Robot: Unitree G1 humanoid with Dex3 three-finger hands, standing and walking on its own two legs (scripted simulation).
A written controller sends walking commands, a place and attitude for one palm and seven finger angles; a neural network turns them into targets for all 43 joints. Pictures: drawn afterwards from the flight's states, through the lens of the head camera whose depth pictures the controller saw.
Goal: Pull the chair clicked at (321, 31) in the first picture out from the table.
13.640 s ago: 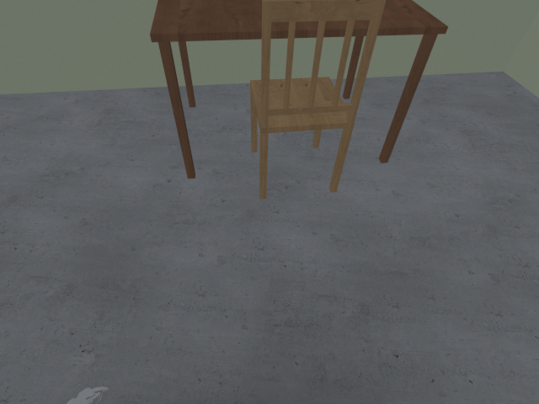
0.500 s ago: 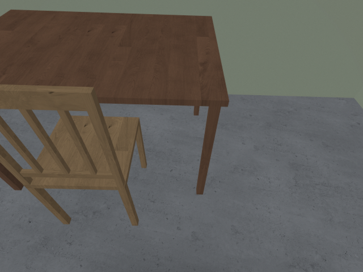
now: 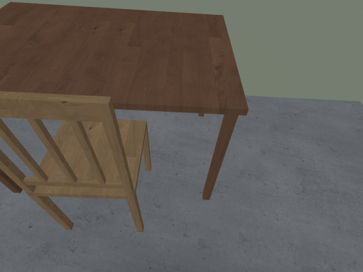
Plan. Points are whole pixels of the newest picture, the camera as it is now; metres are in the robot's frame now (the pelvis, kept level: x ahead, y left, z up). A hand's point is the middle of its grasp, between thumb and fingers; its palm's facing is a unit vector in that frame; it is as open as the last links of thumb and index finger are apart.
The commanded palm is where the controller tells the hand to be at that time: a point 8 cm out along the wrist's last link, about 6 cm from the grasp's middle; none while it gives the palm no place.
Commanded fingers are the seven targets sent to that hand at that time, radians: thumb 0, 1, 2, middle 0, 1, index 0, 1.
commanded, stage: come to a stop and stand still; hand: left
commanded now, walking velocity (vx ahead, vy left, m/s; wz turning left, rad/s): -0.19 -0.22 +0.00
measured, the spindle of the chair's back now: (56, 154) +0.44 +0.40 -0.09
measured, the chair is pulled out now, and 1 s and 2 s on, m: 0.00 0.00 0.00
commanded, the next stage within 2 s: look again from close up in 1.28 s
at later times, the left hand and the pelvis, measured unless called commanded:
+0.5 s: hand out of the picture +0.09 +0.17 -0.17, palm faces +0.05 -0.97 -0.25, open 7.3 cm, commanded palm none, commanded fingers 0.00 0.90 0.90 -0.20 -0.30 -0.20 -0.30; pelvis +0.04 -0.01 +0.00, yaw +2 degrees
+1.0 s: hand out of the picture +0.00 +0.25 -0.17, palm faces +0.02 -0.96 -0.28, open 7.4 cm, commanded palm none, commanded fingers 0.00 0.90 0.90 -0.20 -0.30 -0.20 -0.30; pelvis -0.02 +0.05 -0.01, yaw -1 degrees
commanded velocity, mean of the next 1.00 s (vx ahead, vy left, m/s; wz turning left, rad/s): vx -0.08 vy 0.00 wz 0.00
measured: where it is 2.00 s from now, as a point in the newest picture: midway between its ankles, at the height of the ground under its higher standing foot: outside the picture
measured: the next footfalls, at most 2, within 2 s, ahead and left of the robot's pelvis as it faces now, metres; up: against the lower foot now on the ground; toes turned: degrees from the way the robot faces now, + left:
right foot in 0.24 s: +0.12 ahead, -0.08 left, +0.00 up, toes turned +7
left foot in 0.66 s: +0.06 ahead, +0.12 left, +0.00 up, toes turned +1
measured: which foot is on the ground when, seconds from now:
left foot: down 0.00-0.28, up 0.30-0.64, down 0.66-1.00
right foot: up 0.00-0.22, down 0.24-1.00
